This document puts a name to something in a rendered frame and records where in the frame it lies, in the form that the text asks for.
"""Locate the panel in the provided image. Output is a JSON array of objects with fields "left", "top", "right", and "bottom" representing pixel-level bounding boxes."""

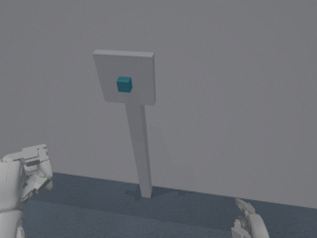
[{"left": 92, "top": 50, "right": 157, "bottom": 198}]

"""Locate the robot left forearm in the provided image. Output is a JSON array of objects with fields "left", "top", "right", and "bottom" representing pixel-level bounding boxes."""
[{"left": 0, "top": 209, "right": 27, "bottom": 238}]

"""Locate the button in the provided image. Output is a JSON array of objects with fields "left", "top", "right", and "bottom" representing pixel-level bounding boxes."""
[{"left": 116, "top": 76, "right": 133, "bottom": 93}]

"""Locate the robot right hand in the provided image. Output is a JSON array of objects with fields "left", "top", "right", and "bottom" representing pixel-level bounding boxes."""
[{"left": 231, "top": 198, "right": 269, "bottom": 238}]

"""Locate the robot left hand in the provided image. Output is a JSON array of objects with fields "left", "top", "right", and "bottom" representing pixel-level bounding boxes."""
[{"left": 0, "top": 144, "right": 53, "bottom": 212}]

